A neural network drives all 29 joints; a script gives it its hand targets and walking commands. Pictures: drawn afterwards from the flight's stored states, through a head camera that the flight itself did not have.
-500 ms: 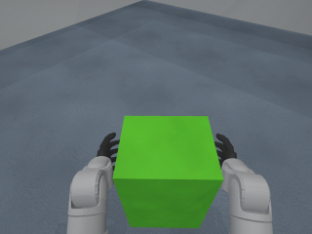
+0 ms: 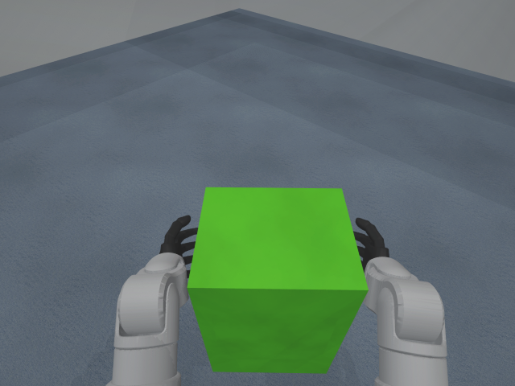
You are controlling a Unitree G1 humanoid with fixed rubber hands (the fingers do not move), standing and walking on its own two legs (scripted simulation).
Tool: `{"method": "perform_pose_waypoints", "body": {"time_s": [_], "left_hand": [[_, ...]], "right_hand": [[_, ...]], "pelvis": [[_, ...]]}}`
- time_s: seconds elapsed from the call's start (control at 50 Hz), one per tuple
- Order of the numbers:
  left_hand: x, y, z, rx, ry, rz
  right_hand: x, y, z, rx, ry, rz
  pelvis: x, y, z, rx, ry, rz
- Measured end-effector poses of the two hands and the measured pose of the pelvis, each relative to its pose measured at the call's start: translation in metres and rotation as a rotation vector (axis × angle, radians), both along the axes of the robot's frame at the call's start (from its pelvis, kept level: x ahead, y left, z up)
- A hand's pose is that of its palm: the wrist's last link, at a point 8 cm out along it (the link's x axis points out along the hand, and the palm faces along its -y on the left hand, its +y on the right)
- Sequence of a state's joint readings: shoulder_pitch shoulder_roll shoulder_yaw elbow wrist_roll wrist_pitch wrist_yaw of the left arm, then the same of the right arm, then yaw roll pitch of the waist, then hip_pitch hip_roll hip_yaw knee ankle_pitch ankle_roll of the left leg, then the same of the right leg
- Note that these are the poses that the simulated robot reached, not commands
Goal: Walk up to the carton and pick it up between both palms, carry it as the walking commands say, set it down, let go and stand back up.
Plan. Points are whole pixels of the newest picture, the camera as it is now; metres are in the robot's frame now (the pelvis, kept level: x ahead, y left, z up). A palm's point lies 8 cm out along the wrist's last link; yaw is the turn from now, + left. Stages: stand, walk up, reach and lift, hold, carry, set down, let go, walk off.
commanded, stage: carry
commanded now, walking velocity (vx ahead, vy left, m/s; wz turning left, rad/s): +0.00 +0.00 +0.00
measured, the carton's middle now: (271, 288) +0.28 +0.00 +0.02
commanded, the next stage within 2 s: none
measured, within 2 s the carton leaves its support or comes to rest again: neither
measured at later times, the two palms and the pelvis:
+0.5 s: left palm (194, 270) +0.27 +0.12 +0.08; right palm (394, 280) +0.27 -0.17 +0.08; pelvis -0.01 -0.02 +0.00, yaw -1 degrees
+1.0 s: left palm (191, 266) +0.29 +0.13 +0.05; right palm (378, 273) +0.29 -0.16 +0.06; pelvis +0.01 -0.01 +0.00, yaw -1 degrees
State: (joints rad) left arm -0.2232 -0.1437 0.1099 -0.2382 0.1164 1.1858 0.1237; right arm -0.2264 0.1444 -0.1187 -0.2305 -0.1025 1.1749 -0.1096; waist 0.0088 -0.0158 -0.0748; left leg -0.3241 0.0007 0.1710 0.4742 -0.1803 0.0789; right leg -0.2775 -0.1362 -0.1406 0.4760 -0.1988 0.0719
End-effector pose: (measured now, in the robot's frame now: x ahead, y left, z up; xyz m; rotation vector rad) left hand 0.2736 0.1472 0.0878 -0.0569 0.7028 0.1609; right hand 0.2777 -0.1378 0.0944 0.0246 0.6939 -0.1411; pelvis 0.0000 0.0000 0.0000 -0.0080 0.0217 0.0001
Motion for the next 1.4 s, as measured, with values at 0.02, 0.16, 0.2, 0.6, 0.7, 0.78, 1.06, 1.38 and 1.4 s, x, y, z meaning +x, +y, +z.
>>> {"method": "perform_pose_waypoints", "body": {"time_s": [0.02, 0.16, 0.2, 0.6, 0.7, 0.78, 1.06, 1.38, 1.4], "left_hand": [[-0.001, -0.002, 0.0, 0.003, 0.002, -0.005], [-0.007, -0.015, 0.001, 0.019, 0.004, -0.027], [-0.008, -0.018, 0.0, 0.022, 0.005, -0.028], [0.004, -0.03, -0.015, 0.035, -0.005, -0.047], [0.009, -0.029, -0.019, 0.039, -0.013, -0.052], [0.012, -0.026, -0.023, 0.041, -0.02, -0.054], [0.021, -0.016, -0.036, 0.051, -0.043, -0.062], [0.024, -0.01, -0.053, 0.07, -0.071, -0.077], [0.024, -0.01, -0.054, 0.071, -0.073, -0.078]], "right_hand": [[-0.002, -0.002, -0.001, 0.002, 0.002, -0.004], [-0.013, -0.015, -0.004, 0.015, 0.004, -0.023], [-0.014, -0.018, -0.004, 0.018, 0.005, -0.024], [-0.003, -0.031, -0.019, 0.017, -0.005, -0.023], [0.001, -0.029, -0.022, 0.013, -0.013, -0.021], [0.005, -0.027, -0.025, 0.009, -0.02, -0.018], [0.016, -0.017, -0.037, -0.011, -0.043, 0.0], [0.018, -0.011, -0.054, -0.033, -0.072, 0.018], [0.018, -0.011, -0.055, -0.034, -0.073, 0.018]], "pelvis": [[-0.001, -0.001, 0.0, 0.0, -0.002, 0.0], [-0.009, -0.008, 0.0, -0.002, -0.005, -0.003], [-0.01, -0.01, 0.0, -0.002, -0.005, -0.004], [-0.004, -0.02, 0.002, 0.0, -0.003, -0.014], [0.0, -0.019, 0.002, 0.001, -0.004, -0.015], [0.003, -0.016, 0.001, 0.001, -0.003, -0.015], [0.01, -0.008, 0.0, -0.001, -0.001, -0.014], [0.012, -0.001, 0.0, -0.003, 0.001, -0.011], [0.012, -0.001, 0.0, -0.004, 0.001, -0.01]]}}
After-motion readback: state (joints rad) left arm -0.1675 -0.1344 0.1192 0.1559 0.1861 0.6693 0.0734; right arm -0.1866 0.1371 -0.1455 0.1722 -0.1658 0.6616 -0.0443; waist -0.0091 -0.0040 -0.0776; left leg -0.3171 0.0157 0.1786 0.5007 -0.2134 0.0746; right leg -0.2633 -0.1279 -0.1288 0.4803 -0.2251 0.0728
